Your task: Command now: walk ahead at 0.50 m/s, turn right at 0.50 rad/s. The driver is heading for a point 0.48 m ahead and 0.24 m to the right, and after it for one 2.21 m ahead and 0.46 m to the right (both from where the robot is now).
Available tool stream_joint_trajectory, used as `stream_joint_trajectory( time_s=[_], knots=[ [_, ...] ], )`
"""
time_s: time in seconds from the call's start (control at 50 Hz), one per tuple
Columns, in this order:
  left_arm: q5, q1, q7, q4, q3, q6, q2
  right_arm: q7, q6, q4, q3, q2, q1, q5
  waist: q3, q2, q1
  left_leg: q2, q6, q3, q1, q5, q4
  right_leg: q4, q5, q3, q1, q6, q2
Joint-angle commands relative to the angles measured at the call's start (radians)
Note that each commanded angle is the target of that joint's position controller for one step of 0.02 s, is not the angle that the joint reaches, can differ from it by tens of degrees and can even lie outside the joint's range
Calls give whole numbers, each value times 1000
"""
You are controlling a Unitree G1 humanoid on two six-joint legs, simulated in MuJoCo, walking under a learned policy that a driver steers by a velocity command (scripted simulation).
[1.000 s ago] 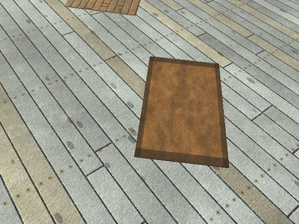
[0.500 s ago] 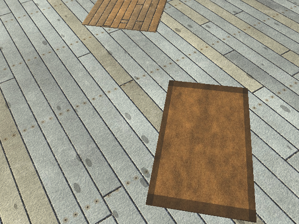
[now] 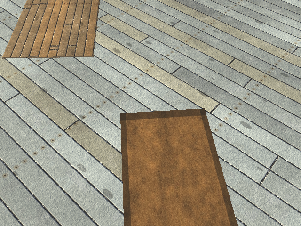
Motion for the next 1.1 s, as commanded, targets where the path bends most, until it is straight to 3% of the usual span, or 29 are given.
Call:
stream_joint_trajectory(
  time_s=[0.02,0.1,0.18,0.22,0.24,0.26,0.28,0.3,0.32,0.34,0.36,0.38,0.4,0.46,0.58,0.66,0.72,0.74,0.76,0.78,0.8,0.82,0.84,0.86,0.9,0.94,1.0,1.06,1.1],
  knots=[
    [4,9,-8,-68,3,-2,17,-12,-16,-58,-37,-145,-73,-3,9,120,34,279,158,-124,23,232,-192,-114,135,31,-54,11,-42],
    [8,-128,-39,-118,-10,-12,-10,-22,1,-37,-48,-186,-39,8,40,96,-18,285,138,-22,74,247,-187,-333,256,-49,-23,-11,-23],
    [7,-199,-55,-169,-2,-7,17,-21,26,-12,-61,-214,-11,33,66,102,-26,318,110,21,200,336,-126,-427,163,-94,-32,-58,0],
    [10,-159,-57,-177,15,-1,46,-24,39,-13,-71,-244,-26,45,18,133,16,317,89,51,234,641,-2,-439,60,-150,70,-98,59],
    [8,-74,-54,-162,33,4,75,-24,47,-16,-74,-255,-37,51,-35,142,69,304,75,68,231,784,130,-449,25,-180,184,-124,104],
    [4,84,-45,-121,62,7,121,-24,54,-20,-69,-245,-56,56,-114,122,159,263,45,99,164,813,338,-515,78,-199,402,-159,159],
    [2,248,-24,-79,99,17,206,-27,48,-35,-50,-201,-39,31,-200,23,221,218,-7,101,-80,519,646,-535,103,-34,707,-212,86],
    [-6,166,-17,-107,110,9,319,-23,23,-103,-7,-63,28,1,-267,-264,81,-11,-75,8,-531,-351,1039,-690,-78,584,985,-411,-175],
    [5,186,-29,-144,81,-13,241,-8,-19,-110,-13,-143,-35,29,-401,-126,150,-7,-53,-253,-629,-393,1126,-831,-223,799,1022,-440,-243],
    [13,169,-33,-128,61,-30,170,1,-34,-134,-22,-181,-123,65,-267,-60,157,39,-27,-251,-696,-312,1106,-833,-185,654,942,-382,-219],
    [11,118,-36,-125,50,-41,142,-4,-42,-135,-16,-165,-133,52,-159,25,107,86,-12,-247,-665,-227,998,-824,-70,520,785,-339,-172],
    [10,58,-33,-134,39,-45,105,-14,-41,-121,-21,-171,-135,17,-127,50,73,121,-15,-248,-595,-179,901,-809,83,418,677,-307,-132],
    [21,17,-28,-151,33,-44,94,-15,-30,-118,-26,-173,-114,5,-106,39,38,136,-21,-253,-530,-139,856,-836,134,382,581,-305,-110],
    [19,15,-13,-151,36,-50,108,-13,1,-118,-24,-150,-111,-4,-78,33,19,127,-60,-230,-468,-87,732,-869,284,293,463,-311,-73],
    [10,96,19,-110,44,-33,137,-5,3,-172,1,-94,-316,-4,-17,-14,86,35,-94,-200,-410,245,312,-826,338,183,395,-221,23],
    [3,146,32,-85,48,-2,133,11,-4,-193,-9,-114,-362,4,-52,-44,101,-26,-73,-215,-342,259,196,-705,395,258,465,-175,17],
    [6,94,44,-109,47,14,120,13,-13,-182,-26,-147,-300,2,-80,-78,58,-32,-36,-232,-279,188,124,-575,421,347,537,-144,16],
    [3,55,44,-126,42,14,106,7,-19,-171,-32,-158,-237,-7,-112,-72,14,-9,-10,-220,-170,295,50,-483,432,330,520,-111,57],
    [17,44,41,-156,24,10,54,-1,-22,-168,-43,-211,-142,-27,-240,8,-19,149,59,-332,82,565,105,-264,271,276,413,-66,113],
    [27,240,39,-142,6,9,-15,-7,-8,-169,-40,-236,-100,-46,-369,268,62,429,233,-627,400,993,180,30,-507,175,144,3,260],
    [9,348,31,-126,18,10,99,0,15,-152,-46,-221,-69,-3,-465,330,70,531,316,-821,440,742,162,208,-516,153,45,31,190],
    [-2,248,33,-116,40,26,165,-6,31,-182,-29,-149,-120,4,-351,210,34,448,276,-702,346,545,119,275,-418,134,-10,65,146],
    [-1,150,38,-134,47,44,182,-12,48,-191,-14,-112,-166,0,-252,148,23,378,224,-563,234,430,91,259,-344,87,-31,82,120],
    [3,106,44,-143,51,62,174,-16,62,-193,-6,-100,-205,-2,-180,131,31,327,204,-486,120,363,59,232,-306,68,-18,92,96],
    [2,105,43,-159,38,82,108,-21,73,-176,-13,-130,-238,-15,-93,179,62,256,184,-356,-71,294,-16,116,-253,15,84,89,75],
    [8,104,44,-167,26,80,65,-24,72,-160,-23,-147,-238,-17,-105,202,61,258,206,-294,-79,354,-39,22,-233,-21,121,87,71],
    [30,65,38,-175,5,69,32,-18,76,-135,-22,-155,-237,-4,-170,181,52,273,230,-271,-78,434,-26,-167,-186,-15,241,65,63],
    [37,54,26,-156,-3,66,24,1,82,-107,-10,-140,-234,15,-168,190,49,248,209,-272,-110,245,-27,-386,-99,-29,372,41,72],
    [43,79,17,-131,-3,63,19,15,84,-91,5,-120,-245,27,-133,179,83,206,155,-267,-190,50,2,-629,56,-64,532,13,102]
  ],
)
